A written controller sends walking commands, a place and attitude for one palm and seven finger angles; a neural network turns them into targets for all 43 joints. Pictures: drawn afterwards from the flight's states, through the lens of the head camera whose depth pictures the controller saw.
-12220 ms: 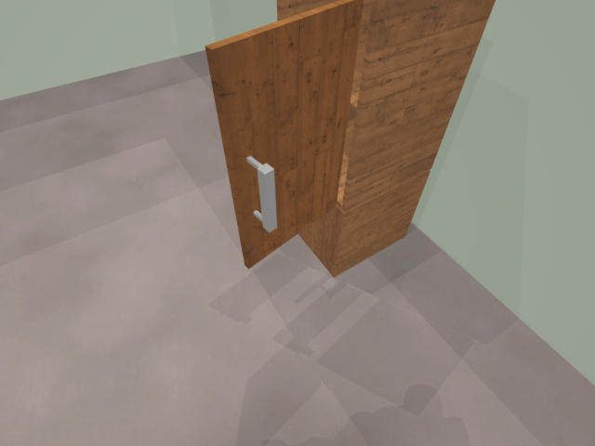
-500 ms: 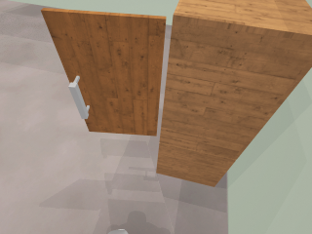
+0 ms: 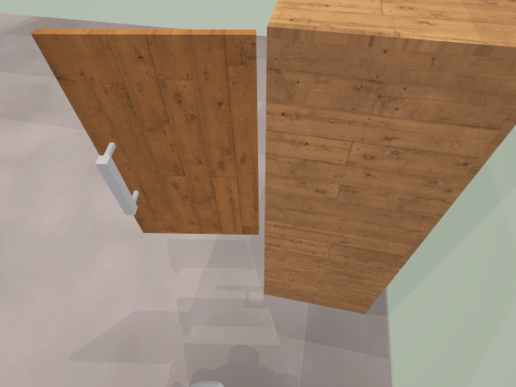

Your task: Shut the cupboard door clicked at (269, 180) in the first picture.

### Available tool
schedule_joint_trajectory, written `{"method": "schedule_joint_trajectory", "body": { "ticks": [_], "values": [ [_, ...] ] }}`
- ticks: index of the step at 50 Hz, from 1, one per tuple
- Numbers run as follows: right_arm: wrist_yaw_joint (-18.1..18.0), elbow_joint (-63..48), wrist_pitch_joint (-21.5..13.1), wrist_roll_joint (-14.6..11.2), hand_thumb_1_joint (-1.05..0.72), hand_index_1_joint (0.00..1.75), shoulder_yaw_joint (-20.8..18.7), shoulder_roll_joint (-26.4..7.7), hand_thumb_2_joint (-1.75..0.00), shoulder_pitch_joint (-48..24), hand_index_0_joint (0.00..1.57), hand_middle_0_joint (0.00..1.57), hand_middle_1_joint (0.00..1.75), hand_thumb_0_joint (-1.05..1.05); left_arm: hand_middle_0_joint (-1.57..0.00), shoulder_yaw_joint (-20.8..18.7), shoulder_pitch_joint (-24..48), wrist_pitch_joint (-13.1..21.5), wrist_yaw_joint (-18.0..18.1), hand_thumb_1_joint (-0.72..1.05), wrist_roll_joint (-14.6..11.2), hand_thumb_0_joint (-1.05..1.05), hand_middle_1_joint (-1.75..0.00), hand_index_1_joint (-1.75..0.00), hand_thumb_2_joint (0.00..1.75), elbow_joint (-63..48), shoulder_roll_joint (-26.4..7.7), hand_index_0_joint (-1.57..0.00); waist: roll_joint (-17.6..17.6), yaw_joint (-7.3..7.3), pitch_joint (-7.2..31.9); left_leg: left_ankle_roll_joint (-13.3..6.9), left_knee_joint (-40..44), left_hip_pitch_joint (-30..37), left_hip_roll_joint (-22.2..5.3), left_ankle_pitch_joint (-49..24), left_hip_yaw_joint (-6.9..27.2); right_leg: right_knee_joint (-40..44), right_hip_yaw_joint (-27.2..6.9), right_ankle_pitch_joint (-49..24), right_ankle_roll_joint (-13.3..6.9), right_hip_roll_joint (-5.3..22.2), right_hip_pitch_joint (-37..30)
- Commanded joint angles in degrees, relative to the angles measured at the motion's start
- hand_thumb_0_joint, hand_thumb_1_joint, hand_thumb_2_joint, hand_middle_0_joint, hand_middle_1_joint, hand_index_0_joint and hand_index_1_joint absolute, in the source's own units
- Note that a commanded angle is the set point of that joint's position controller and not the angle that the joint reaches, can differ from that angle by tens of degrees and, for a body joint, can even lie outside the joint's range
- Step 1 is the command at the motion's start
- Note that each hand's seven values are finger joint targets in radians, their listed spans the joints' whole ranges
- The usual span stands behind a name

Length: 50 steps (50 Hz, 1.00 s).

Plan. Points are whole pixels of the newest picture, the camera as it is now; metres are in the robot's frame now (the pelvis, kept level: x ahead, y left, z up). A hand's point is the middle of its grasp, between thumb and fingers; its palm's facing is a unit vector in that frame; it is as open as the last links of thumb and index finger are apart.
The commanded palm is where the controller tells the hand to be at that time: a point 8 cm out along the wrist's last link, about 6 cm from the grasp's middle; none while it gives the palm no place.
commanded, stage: come to a stop and stand still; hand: left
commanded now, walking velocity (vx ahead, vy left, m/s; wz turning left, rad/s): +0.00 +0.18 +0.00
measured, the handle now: (121, 180) +0.52 +0.36 -0.06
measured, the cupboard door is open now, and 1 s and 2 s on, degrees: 100 100 100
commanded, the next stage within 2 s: look again from close up in 0.76 s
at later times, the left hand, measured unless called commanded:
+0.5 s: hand out of the picture +0.01 +0.24 -0.17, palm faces -0.02 -0.97 -0.25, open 7.4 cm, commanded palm none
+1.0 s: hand out of the picture +0.01 +0.22 -0.15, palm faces -0.05 -0.96 -0.27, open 7.4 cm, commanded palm none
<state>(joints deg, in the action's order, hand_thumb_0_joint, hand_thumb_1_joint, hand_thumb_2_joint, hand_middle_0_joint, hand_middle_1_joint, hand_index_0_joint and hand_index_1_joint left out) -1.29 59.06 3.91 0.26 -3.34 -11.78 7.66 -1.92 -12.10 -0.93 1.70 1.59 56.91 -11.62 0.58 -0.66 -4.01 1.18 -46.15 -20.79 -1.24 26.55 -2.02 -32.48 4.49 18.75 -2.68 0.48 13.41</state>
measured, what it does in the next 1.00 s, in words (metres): steps on the spot: left foot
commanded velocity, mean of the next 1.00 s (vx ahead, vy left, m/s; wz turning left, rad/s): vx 0.00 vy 0.02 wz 0.00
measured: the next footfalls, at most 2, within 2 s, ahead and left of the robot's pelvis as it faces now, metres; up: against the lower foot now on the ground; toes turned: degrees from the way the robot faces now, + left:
left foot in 0.22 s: +0.00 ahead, +0.13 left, +0.00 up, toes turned +2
left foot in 1.78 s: +0.06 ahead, +0.15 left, +0.00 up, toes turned +5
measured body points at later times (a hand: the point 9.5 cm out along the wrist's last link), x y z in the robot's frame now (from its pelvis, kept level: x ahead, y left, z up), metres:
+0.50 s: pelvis -0.02 +0.05 +0.00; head -0.02 +0.04 +0.45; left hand +0.01 +0.29 -0.15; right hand +0.01 -0.18 -0.16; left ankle -0.04 +0.13 -0.73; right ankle -0.01 -0.09 -0.73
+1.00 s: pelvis -0.02 +0.02 +0.01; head +0.00 +0.00 +0.46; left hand +0.02 +0.27 -0.13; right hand -0.01 -0.22 -0.16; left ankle -0.04 +0.13 -0.73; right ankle -0.01 -0.09 -0.73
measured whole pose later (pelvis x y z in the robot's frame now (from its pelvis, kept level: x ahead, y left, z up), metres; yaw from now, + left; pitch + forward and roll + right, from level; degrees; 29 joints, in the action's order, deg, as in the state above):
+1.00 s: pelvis -0.02 +0.02 +0.01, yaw -3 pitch -1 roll +2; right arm -1.2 62.6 -1.3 0.6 0.9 -13.2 14.9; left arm 1.0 -13.0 0.7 1.3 1.0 63.6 -10.3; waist 2.2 -0.1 -3.1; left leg -1.1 -22.6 -6.6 0.9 14.7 -5.5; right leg -28.3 0.9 14.4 -0.3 1.9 12.6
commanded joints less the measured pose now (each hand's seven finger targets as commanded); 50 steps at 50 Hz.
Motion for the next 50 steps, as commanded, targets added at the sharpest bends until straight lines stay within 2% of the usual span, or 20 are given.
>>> {"method": "schedule_joint_trajectory", "body": {
  "ticks": [1, 4, 7, 8, 9, 10, 11, 12, 14, 15, 16, 17, 19, 20, 21, 23, 28, 32, 41, 50],
  "values": [
    [0.41, -1.97, -1.26, -0.02, -0.9, 0.3, -0.23, -2.45, -0.9, 1.68, 0.2, 0.2, 0.3, 0.0, -0.2, -1.48, -1.82, 1.99, 0.34, 0.9, -0.45, 0.0, -0.3, -0.3, 0.9, -1.75, -8.24, -0.2, -8.22, -0.16, 3.95, 1.09, -3.01, -1.09, 0.32, 1.55, 2.16, 12.72, -14.05, -37.74, -7.79, 15.6, -5.8],
    [0.37, -1.87, -1.78, -0.12, -0.9, 0.3, -0.04, -2.55, -0.9, 1.98, 0.2, 0.2, 0.3, 0.0, -0.2, -2.13, -3.7, 2.18, 0.45, 0.9, -0.45, 0.0, -0.3, -0.3, 0.9, -0.25, -9.53, -0.2, -7.71, -1.63, 5.43, 1.65, 6.32, -0.38, 0.59, 1.23, 1.3, 11.29, -14.88, -42.54, -8.1, 16.54, -12.64],
    [0.04, -0.82, -2.41, -0.12, -0.9, 0.3, 0.44, -2.43, -0.9, 4.87, 0.2, 0.2, 0.3, 0.0, -0.2, -2.14, -3.16, 2.19, 0.49, 0.9, -0.83, 0.0, -0.3, -0.3, 0.9, 0.77, -9.96, -0.2, -8.03, -0.78, 6.64, 1.66, 18.03, 4.96, 1.13, -5.48, 0.51, 8.86, -14.21, -44.25, -6.37, 15.43, -13.06],
    [-0.03, -0.08, -2.63, -0.07, -0.9, 0.3, 0.52, -2.55, -0.9, 6.38, 0.2, 0.2, 0.3, 0.0, -0.2, -2.01, -2.04, 2.11, 0.43, 0.9, -1.12, 0.0, -0.3, -0.3, 0.9, 0.99, -9.82, -0.2, -8.91, 0.07, 6.42, 1.38, 22.37, 8.66, 0.8, -10.64, 0.39, 8.66, -12.89, -39.79, -4.72, 14.52, -10.31],
    [-0.06, 0.62, -3.07, -0.02, -0.9, 0.3, 0.52, -2.74, -0.9, 7.53, 0.2, 0.2, 0.3, 0.0, -0.2, -1.85, -1.15, 2.04, 0.31, 0.9, -1.26, 0.0, -0.3, -0.3, 0.9, 1.09, -8.67, -0.2, -7.14, 0.3, 6.74, 0.58, 25.38, 12.65, -1.04, -17.69, 1.65, 7.49, -11.29, -34.03, -2.76, 12.24, -7.41],
    [-0.2, 0.44, -3.44, 0.34, -0.9, 0.3, 0.37, -4.7, -0.9, 7.61, 0.2, 0.2, 0.3, 0.0, -0.2, -1.59, -1.46, 1.88, 0.1, 0.9, -1.49, 0.0, -0.3, -0.3, 0.9, 0.77, -7.05, -0.2, -1.3, -0.15, 7.37, -0.96, 24.04, 15.58, -4.99, -26.59, 4.34, 7.4, -8.69, -27.0, -0.45, 9.35, -4.29],
    [-0.29, 0.2, -3.42, 0.5, -0.9, 0.3, 0.39, -5.87, -0.9, 6.65, 0.2, 0.2, 0.3, 0.0, -0.2, -1.22, -1.2, 1.54, 0.07, 0.9, -1.39, 0.0, -0.3, -0.3, 0.9, 0.66, -6.0, -0.2, 1.06, -0.61, 6.67, -2.11, 23.64, 13.26, -7.8, -26.84, 5.8, 9.39, -7.26, -18.44, 0.88, 7.21, -3.95],
    [-0.37, 0.04, -3.44, 0.63, -0.9, 0.3, 0.66, -6.04, -0.9, 6.13, 0.2, 0.2, 0.3, 0.0, -0.2, -1.0, -0.44, 1.27, 0.02, 0.9, -1.14, 0.0, -0.3, -0.3, 0.9, 0.57, -5.41, -0.2, -0.42, -0.56, 5.28, -2.35, 24.13, 10.52, -8.03, -23.75, 6.17, 10.57, -6.69, -14.39, 1.27, 6.21, -4.52],
    [-0.55, 0.91, -3.67, 0.65, -0.9, 0.3, 1.14, -4.93, -0.9, 6.03, 0.2, 0.2, 0.3, 0.0, -0.2, -0.82, 0.63, 0.53, -0.2, 0.9, -1.07, 0.0, -0.3, -0.3, 0.9, 1.48, -4.8, -0.2, 6.38, -0.71, 1.7, -2.51, 27.92, 6.58, -7.12, -20.36, 6.42, 9.95, -5.45, -9.69, 1.31, 5.02, -5.92],
    [-0.11, -3.76, -5.18, -0.18, -0.9, 0.3, 1.25, -5.48, -0.9, -0.18, 0.2, 0.2, 0.3, 0.0, -0.2, 0.4, -9.83, 2.42, 2.66, 0.9, -0.86, 0.0, -0.3, -0.3, 0.9, 4.42, -5.34, -0.2, 7.25, -3.28, 2.81, -0.94, 13.72, 9.25, -5.56, -25.73, 1.03, 8.23, -10.01, -33.7, 0.84, 9.89, -2.59],
    [0.1, -4.71, -4.76, 0.21, -0.9, 0.3, 1.62, -2.31, -0.9, 6.55, 0.2, 0.2, 0.3, 0.0, -0.2, -0.04, -5.09, 3.27, 2.3, 0.9, -0.82, 0.0, -0.3, -0.3, 0.9, 1.81, -8.91, -0.2, 7.53, 1.83, 7.7, -0.86, 16.76, 8.11, -2.45, -15.54, 2.3, 6.34, -13.4, -31.07, -2.23, 12.56, -5.33],
    [0.18, -4.29, -4.81, 0.21, -0.9, 0.3, 1.84, -2.25, -0.9, 9.0, 0.2, 0.2, 0.3, 0.0, -0.2, 0.16, -3.0, 3.19, 1.8, 0.9, -0.9, 0.0, -0.3, -0.3, 0.9, 0.86, -8.63, -0.2, 7.79, 1.92, 8.03, -1.29, 20.17, 9.3, -3.43, -15.57, 3.15, 5.38, -11.3, -21.16, -2.74, 10.72, -3.13],
    [0.13, -5.02, -5.6, 0.89, -0.9, 0.3, 2.09, -3.27, -0.9, 10.89, 0.2, 0.2, 0.3, 0.0, -0.2, 0.7, -2.43, 2.29, 1.06, 0.9, -0.64, 0.0, -0.3, -0.3, 0.9, 0.25, -6.14, -0.2, 13.41, 1.09, 6.83, -3.12, 22.81, 9.56, -7.0, -31.68, 6.0, 1.46, -4.73, -11.67, -0.71, 4.73, -2.12],
    [-0.22, -5.62, -5.61, 0.73, -0.9, 0.3, 2.18, -4.4, -0.9, 10.78, 0.2, 0.2, 0.3, 0.0, -0.2, 0.89, -3.03, 1.9, 0.93, 0.9, -0.62, 0.0, -0.3, -0.3, 0.9, 0.72, -5.23, -0.2, 11.29, 0.63, 5.29, -3.88, 23.54, 9.24, -7.94, -35.5, 6.83, 1.51, -3.11, -6.54, 0.29, 3.13, -1.95],
    [-0.45, -6.02, -5.56, 0.59, -0.9, 0.3, 2.19, -5.02, -0.9, 10.59, 0.2, 0.2, 0.3, 0.0, -0.2, 1.1, -3.35, 1.55, 0.81, 0.9, -0.66, 0.0, -0.3, -0.3, 0.9, 1.06, -4.39, -0.2, 7.38, 0.35, 3.23, -4.45, 24.26, 8.26, -8.15, -33.38, 7.31, 2.21, -3.08, -3.82, 0.67, 2.55, -1.48],
    [-0.5, -6.51, -5.47, 0.5, -0.9, 0.3, 2.16, -5.4, -0.9, 10.27, 0.2, 0.2, 0.3, 0.0, -0.2, 1.3, -3.63, 1.13, 0.49, 0.9, -0.65, 0.0, -0.3, -0.3, 0.9, 1.33, -3.75, -0.2, 0.94, 0.23, -0.54, -4.68, 26.61, 5.3, -7.14, -21.33, 7.66, 4.12, -4.41, -3.24, 0.75, 3.11, -0.81],
    [-0.04, -5.72, -5.5, 0.82, -0.9, 0.3, 2.15, -7.2, -0.9, 9.7, 0.2, 0.2, 0.3, 0.0, -0.2, 1.13, -3.96, 1.01, -0.11, 0.9, -0.5, 0.0, -0.3, -0.3, 0.9, 1.54, -5.02, -0.2, 0.65, 0.13, -4.58, -4.4, 33.48, 1.57, -5.97, -0.89, 8.91, 5.2, -5.99, -2.13, 0.38, 3.48, 0.93],
    [0.09, -4.37, -5.76, 0.82, -0.9, 0.3, 2.33, -7.45, -0.9, 10.02, 0.2, 0.2, 0.3, 0.0, -0.2, 1.09, -4.68, 1.56, -0.21, 0.9, -0.54, 0.0, -0.3, -0.3, 0.9, 1.96, -5.72, -0.2, -1.23, 0.08, -1.8, -4.62, 33.17, 4.01, -5.49, -2.48, 8.09, 6.41, -7.07, -3.24, 0.16, 4.12, 0.53],
    [-0.22, -0.55, -6.61, 0.52, -0.9, 0.3, 2.82, -7.2, -0.9, 10.35, 0.2, 0.2, 0.3, 0.0, -0.2, 1.05, -3.71, 2.46, -0.09, 0.9, -0.9, 0.0, -0.3, -0.3, 0.9, 3.57, -7.16, -0.2, -1.35, 0.57, 1.96, -4.11, 29.03, 10.55, -4.92, -18.23, 4.18, 7.6, -8.58, -11.24, 0.23, 5.51, -1.13],
    [-0.33, 1.51, -6.31, 0.51, -0.9, 0.3, 2.92, -7.12, -0.9, 8.74, 0.2, 0.2, 0.3, 0.0, -0.2, 0.97, -2.24, 2.87, -0.01, 0.9, -0.9, 0.0, -0.3, -0.3, 0.9, 4.45, -8.1, -0.2, -1.61, 0.72, 1.89, -3.34, 27.68, 11.86, -4.73, -19.55, 2.86, 9.28, -9.7, -15.91, -0.35, 6.41, -2.34]
  ]
}}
